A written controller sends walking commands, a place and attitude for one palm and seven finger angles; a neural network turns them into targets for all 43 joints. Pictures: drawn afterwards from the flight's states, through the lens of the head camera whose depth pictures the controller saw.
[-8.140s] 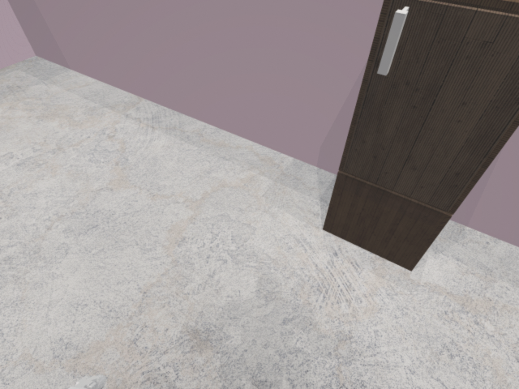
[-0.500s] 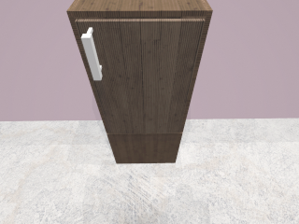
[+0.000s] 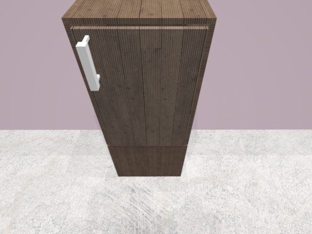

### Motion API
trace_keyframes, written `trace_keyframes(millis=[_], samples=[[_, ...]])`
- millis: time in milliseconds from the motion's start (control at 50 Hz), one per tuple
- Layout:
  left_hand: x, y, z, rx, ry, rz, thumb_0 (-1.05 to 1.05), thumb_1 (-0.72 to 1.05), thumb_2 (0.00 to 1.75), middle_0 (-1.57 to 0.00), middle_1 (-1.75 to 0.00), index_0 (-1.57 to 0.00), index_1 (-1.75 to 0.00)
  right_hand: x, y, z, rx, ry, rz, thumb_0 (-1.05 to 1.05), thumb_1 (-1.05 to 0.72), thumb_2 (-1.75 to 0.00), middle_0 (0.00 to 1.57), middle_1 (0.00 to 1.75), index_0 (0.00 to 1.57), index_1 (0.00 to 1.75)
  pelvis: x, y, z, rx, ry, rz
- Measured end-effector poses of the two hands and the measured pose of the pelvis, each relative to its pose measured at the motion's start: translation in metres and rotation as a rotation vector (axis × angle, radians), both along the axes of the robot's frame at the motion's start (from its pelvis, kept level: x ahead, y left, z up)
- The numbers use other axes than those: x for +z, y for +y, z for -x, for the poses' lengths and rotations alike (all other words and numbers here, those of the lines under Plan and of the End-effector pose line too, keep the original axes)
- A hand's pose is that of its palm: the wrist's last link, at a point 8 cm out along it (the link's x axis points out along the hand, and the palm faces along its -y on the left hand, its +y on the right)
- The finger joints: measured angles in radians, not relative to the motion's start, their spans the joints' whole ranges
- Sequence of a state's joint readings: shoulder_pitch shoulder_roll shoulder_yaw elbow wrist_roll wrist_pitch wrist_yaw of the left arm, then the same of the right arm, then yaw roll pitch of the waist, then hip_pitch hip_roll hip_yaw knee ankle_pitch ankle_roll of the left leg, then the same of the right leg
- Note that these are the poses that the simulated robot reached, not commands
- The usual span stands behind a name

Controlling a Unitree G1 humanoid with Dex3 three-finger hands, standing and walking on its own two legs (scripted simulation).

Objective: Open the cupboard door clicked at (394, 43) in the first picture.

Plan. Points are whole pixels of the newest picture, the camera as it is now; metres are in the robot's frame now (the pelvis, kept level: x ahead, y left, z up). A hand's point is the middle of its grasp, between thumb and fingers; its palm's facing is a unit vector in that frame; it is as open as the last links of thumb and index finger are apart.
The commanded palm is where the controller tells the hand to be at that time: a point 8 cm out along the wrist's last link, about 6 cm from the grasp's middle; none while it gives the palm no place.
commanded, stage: come to a stop and stand still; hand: left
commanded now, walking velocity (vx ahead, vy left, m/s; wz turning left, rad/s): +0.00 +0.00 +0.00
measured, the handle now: (90, 64) +0.54 +0.24 +0.15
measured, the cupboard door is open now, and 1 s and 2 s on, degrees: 0 0 0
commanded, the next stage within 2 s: look again from close up in 0.12 s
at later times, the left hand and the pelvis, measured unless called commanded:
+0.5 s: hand out of the picture -0.01 +0.17 -0.17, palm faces +0.04 -0.98 -0.21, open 7.4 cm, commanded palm none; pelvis +0.00 -0.01 +0.00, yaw +1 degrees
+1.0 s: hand (77, 216) +0.16 +0.20 -0.01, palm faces +0.26 -0.95 -0.19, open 7.5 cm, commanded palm +0.10 +0.23 -0.04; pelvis -0.02 +0.00 -0.01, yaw +4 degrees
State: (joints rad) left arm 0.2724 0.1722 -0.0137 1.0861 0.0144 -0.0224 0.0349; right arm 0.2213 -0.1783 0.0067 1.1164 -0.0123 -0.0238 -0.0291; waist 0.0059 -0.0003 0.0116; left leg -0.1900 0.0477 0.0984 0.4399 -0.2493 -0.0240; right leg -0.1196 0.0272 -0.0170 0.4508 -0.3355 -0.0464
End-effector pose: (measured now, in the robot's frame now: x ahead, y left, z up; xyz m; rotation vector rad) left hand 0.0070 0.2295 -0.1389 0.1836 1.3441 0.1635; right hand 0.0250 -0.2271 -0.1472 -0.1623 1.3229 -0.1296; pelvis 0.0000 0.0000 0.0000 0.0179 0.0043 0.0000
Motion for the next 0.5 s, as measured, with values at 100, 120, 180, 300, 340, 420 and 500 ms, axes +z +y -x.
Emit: trace_keyframes(millis=[100,120,180,300,340,420,500], samples=[[0.0,-0.003,0.001,0.007,0.006,0.001,0.0,0.91,0.9,-0.2,-0.3,-0.2,-0.3,0.0,-0.004,0.001,0.001,0.008,0.003,0.0,-0.9,-0.9,0.2,0.3,0.2,0.3,0.0,-0.003,-0.002,0.003,-0.003,0.0],[0.0,-0.004,0.002,0.009,0.007,0.001,0.0,0.91,0.9,-0.2,-0.3,-0.2,-0.3,0.0,-0.004,0.001,0.001,0.011,0.004,0.0,-0.9,-0.9,0.2,0.3,0.2,0.3,0.0,-0.004,-0.002,0.004,-0.003,0.0],[0.0,-0.006,0.004,0.015,0.01,0.003,0.0,0.91,0.9,-0.2,-0.3,-0.2,-0.3,0.0,-0.005,0.003,0.003,0.02,0.004,0.0,-0.9,-0.9,0.2,0.3,0.2,0.3,0.0,-0.005,-0.003,0.006,-0.005,0.001],[-0.001,-0.01,0.01,0.024,0.022,0.008,0.0,0.91,0.9,-0.2,-0.3,-0.2,-0.3,0.0,-0.005,0.007,0.004,0.037,0.0,0.0,-0.91,-0.9,0.2,0.3,0.2,0.3,0.001,-0.008,-0.003,0.01,-0.006,0.002],[-0.001,-0.012,0.012,0.028,0.027,0.01,0.0,0.91,0.9,-0.2,-0.3,-0.2,-0.3,0.0,-0.005,0.009,0.004,0.041,-0.001,0.0,-0.9,-0.9,0.2,0.3,0.2,0.3,0.001,-0.008,-0.003,0.01,-0.007,0.002],[-0.002,-0.014,0.016,0.034,0.036,0.016,0.0,0.91,0.9,-0.2,-0.3,-0.2,-0.3,0.0,-0.003,0.012,0.003,0.048,-0.004,0.0,-0.9,-0.9,0.2,0.3,0.2,0.3,0.001,-0.009,-0.003,0.011,-0.008,0.003],[-0.002,-0.016,0.02,0.039,0.042,0.021,0.0,0.91,0.9,-0.2,-0.3,-0.2,-0.3,0.0,-0.002,0.014,0.002,0.052,-0.004,0.0,-0.91,-0.9,0.2,0.3,0.2,0.3,0.001,-0.009,-0.002,0.013,-0.01,0.003]])
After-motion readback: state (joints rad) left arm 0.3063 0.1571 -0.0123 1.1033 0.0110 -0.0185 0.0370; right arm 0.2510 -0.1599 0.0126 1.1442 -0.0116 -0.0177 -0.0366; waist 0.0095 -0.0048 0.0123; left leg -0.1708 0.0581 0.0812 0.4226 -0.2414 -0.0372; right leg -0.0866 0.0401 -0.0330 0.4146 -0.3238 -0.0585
